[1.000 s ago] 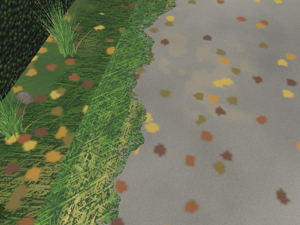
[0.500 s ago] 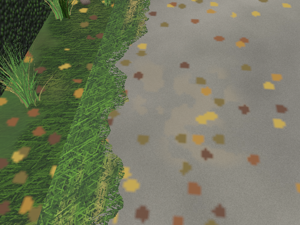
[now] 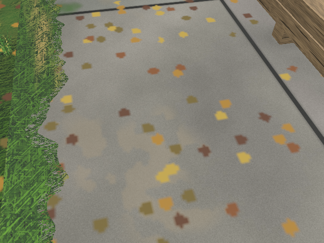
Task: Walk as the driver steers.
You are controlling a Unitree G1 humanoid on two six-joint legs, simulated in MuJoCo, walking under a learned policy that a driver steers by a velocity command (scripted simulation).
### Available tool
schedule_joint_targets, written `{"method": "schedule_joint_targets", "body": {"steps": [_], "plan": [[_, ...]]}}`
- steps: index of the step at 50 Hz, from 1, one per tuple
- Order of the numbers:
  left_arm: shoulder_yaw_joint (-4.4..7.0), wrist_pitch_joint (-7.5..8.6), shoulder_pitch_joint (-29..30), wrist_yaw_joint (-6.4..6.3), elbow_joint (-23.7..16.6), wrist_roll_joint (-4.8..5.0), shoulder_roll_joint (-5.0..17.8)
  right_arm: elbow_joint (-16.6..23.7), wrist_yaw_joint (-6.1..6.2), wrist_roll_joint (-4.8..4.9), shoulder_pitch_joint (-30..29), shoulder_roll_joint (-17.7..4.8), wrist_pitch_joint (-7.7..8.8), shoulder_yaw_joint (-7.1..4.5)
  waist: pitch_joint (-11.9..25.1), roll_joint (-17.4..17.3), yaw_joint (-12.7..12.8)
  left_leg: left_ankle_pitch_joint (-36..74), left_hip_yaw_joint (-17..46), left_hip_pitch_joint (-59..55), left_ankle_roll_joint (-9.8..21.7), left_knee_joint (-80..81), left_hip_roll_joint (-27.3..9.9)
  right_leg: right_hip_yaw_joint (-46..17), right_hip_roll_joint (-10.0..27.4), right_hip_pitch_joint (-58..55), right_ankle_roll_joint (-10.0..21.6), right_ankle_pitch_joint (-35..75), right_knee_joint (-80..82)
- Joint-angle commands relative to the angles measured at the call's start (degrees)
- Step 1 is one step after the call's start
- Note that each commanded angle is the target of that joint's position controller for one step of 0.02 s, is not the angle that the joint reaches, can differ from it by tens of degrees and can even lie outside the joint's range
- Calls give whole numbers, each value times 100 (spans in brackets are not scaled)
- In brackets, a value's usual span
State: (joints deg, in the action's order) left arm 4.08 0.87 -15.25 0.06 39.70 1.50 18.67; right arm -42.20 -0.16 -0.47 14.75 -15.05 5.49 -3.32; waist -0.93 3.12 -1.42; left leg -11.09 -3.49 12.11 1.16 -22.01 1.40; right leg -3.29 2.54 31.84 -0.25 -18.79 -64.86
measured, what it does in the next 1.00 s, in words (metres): walks ahead: right foot, then left foot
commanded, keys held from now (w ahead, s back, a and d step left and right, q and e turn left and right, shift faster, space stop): w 0.18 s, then w+q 0.54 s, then no key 0.28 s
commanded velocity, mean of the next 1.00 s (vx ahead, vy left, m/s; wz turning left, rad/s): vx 0.44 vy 0.00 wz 0.16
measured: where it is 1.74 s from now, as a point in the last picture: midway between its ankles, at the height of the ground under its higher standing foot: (165, 218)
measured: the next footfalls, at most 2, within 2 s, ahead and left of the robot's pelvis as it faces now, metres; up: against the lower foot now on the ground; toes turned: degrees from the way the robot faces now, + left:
right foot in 0.28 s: +0.31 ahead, -0.17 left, +0.00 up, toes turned -5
left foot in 0.80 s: +0.59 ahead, +0.10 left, +0.00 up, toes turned +15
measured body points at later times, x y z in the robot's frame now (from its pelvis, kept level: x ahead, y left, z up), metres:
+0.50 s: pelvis +0.27 -0.07 +0.00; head +0.29 -0.08 +0.45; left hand +0.36 +0.20 -0.10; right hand +0.36 -0.35 -0.12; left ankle +0.28 +0.10 -0.66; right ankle +0.27 -0.16 -0.74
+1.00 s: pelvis +0.50 +0.01 -0.01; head +0.54 +0.03 +0.44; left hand +0.55 +0.31 -0.13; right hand +0.70 -0.21 -0.11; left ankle +0.55 +0.09 -0.74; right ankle +0.51 -0.16 -0.66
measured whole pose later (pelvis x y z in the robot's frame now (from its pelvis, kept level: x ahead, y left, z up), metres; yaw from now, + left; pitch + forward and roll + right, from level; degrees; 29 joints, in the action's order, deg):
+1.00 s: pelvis +0.50 +0.01 -0.01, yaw +14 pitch +1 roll +0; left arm 3.6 2.1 -9.4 -1.5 46.8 0.5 17.7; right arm -43.2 -1.6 -0.8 8.1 -15.1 2.3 -2.8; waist -5.0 1.7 -0.2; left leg -7.0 -2.4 19.9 5.0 -25.5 3.5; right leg -1.3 4.9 28.9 -2.8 -25.4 -64.3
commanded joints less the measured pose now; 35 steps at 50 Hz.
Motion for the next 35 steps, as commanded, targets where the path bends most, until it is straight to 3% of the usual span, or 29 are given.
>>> {"method": "schedule_joint_targets", "body": {"steps": [1, 3, 6, 10, 12, 13, 14, 15, 16, 17, 18, 19, 20, 21, 23, 26, 30, 35], "plan": [[10, 42, 233, 28, -558, -46, 91, 170, -5, 20, -19, -823, 114, -215, -68, -788, 7, 877, 1286, -541, 1073, 1307, -1645, -251, 361, 884, -72, 404, 527], [-42, 82, 401, 68, -567, -63, 9, 60, -27, 28, 3, -914, 106, -235, -39, -686, -12, 1207, 908, -602, 1073, 1356, -1573, -216, 337, 769, -53, 951, 1214], [-103, 185, 963, 166, -658, -68, -48, -98, -31, 113, 99, -1040, 52, -247, -157, -628, -172, 1405, 406, -582, 943, 1376, -1418, 88, 217, 380, 25, 1728, 2324], [-104, 243, 1584, 248, -888, -44, 38, -423, -38, 239, 562, -1217, -61, -277, -311, -705, -287, 1639, 454, -1074, 855, 1207, -1662, 293, 95, 171, 210, 1521, 3066], [-28, 279, 1432, 253, -894, -66, 205, -531, -29, 280, 600, -1316, -144, -284, -205, -818, -56, 2550, 528, -1285, 764, 772, -1722, 415, -83, -331, 366, 1124, 3407], [68, 296, 892, 231, -743, -93, 364, -557, -15, 302, 516, -1351, -176, -273, 111, -815, 315, 3346, 376, -1175, 641, 146, -1579, 555, -250, -1217, 489, 1272, 3703], [226, 289, 35, 174, -475, -124, 661, -569, -1, 273, 544, -1230, -174, -210, 661, -741, 729, 3510, 190, -693, 464, -867, -1296, 549, -276, -2585, 628, 1488, 3712], [370, 246, -1028, 67, -308, -204, 1165, -391, -4, 80, 529, -846, -131, -44, 1586, -33, 1117, 1595, -4, 622, 193, -2739, -945, -765, 977, -4415, 1001, 1841, 3446], [365, 219, -1023, 52, -318, -247, 1451, -310, -31, 109, 1194, -252, -37, 132, 2358, 1278, 675, -2268, 394, 2416, -91, -4508, -35, -3296, 2246, -5585, 1789, 719, 4181], [246, 237, -984, 63, -323, -213, 906, -412, -43, 271, 803, -931, 11, -48, 2046, 576, 941, -2252, 1057, 2888, -66, -5116, -268, -3324, 2097, -5138, 1651, 107, 4505], [161, 268, -672, 67, -262, -158, 691, -240, -54, 356, 394, -1061, 21, -112, 1167, 533, 823, -1763, 927, 3246, -22, -5141, -508, -2392, 1892, -4482, 1432, 248, 4628], [102, 301, -320, 84, -235, -146, 498, -234, -24, 299, 203, -976, 3, -106, 763, 272, 634, -1270, 837, 3090, -33, -4904, -730, -1792, 1628, -3785, 1293, 577, 4812], [66, 340, -15, 107, -220, -169, 330, -242, -3, 222, 162, -920, -45, -130, 459, 307, 442, -908, 835, 2877, -62, -4655, -863, -1328, 1438, -3210, 1222, 888, 5030], [42, 397, 174, 118, -204, -214, 199, -315, 3, 216, 340, -816, -137, -135, 338, 347, 254, -618, 893, 2511, -78, -4577, -967, -944, 1303, -2790, 1158, 1097, 5280], [75, 518, 338, 116, -87, -222, 174, -349, 13, 238, 468, -548, -281, -98, 190, 282, 69, -414, 907, 2289, -171, -4432, -1004, -475, 1332, -2377, 1239, 1642, 5585], [135, 578, 306, 48, 115, -262, 265, -210, 24, 205, 100, -477, -366, -106, -82, 46, 60, 240, 1014, 2684, -243, -3850, -981, 191, 1272, -2396, 1177, 2128, 5759], [199, 540, 178, -38, 283, -230, 474, -8, -124, 167, -543, -334, -323, -33, -270, -48, 262, 1349, 688, 2538, -168, -2459, -875, 937, 1143, -2528, 1013, 2205, 5872], [292, 376, -224, -80, 561, -84, 694, 409, -289, 165, -1346, -363, -331, -1, -535, -135, 517, 1087, 321, 2769, 111, -1584, -766, 1294, 1418, -3430, 883, 2525, 5620]]}}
